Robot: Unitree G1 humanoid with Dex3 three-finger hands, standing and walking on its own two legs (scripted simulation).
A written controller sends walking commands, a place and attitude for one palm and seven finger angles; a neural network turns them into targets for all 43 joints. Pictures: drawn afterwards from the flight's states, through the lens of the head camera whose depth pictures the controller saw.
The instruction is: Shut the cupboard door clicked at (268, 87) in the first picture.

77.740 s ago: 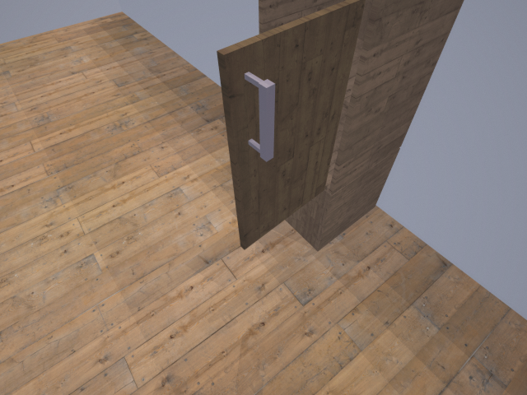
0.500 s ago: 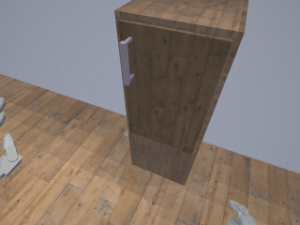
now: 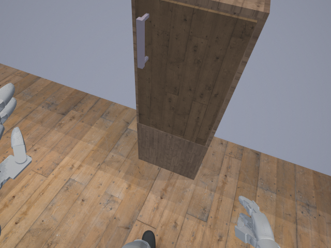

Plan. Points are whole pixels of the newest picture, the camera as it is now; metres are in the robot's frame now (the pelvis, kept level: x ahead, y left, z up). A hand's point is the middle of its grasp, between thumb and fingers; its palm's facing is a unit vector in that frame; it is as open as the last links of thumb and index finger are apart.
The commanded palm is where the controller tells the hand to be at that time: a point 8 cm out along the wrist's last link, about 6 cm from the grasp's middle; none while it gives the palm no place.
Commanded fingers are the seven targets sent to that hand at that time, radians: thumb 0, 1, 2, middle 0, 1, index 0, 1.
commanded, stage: stop stepping back and stand still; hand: left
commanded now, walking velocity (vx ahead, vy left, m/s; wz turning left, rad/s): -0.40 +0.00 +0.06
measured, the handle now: (143, 42) +0.69 +0.15 +0.13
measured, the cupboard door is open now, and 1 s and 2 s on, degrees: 0 0 0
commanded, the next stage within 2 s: let the arm hang, fingers relaxed in 1.50 s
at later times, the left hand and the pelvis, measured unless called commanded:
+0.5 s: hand out of the picture +0.12 +0.28 +0.19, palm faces +0.29 -0.84 -0.46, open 7.4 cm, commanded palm +0.08 +0.33 +0.19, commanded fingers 0.00 0.90 0.90 -0.20 -0.30 -0.20 -0.30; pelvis -0.08 +0.04 +0.01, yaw -2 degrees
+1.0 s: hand out of the picture +0.13 +0.31 +0.18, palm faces +0.34 -0.80 -0.49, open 7.4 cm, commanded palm +0.08 +0.34 +0.19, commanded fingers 0.00 0.90 0.90 -0.20 -0.30 -0.20 -0.30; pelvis -0.09 +0.06 +0.01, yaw -6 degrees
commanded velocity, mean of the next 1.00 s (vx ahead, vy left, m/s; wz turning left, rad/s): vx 0.06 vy -0.07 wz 0.00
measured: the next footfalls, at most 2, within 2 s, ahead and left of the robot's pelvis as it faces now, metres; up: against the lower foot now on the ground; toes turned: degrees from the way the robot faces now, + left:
left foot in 0.22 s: +0.12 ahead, +0.07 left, +0.00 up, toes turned -2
left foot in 0.60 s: +0.02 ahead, +0.16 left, +0.00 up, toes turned -6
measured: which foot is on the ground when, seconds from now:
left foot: down 0.00-0.12, up 0.14-0.20, down 0.22-0.46, up 0.48-0.58, down 0.60-1.00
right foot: down 0.00-0.62, up 0.64-0.86, down 0.88-1.00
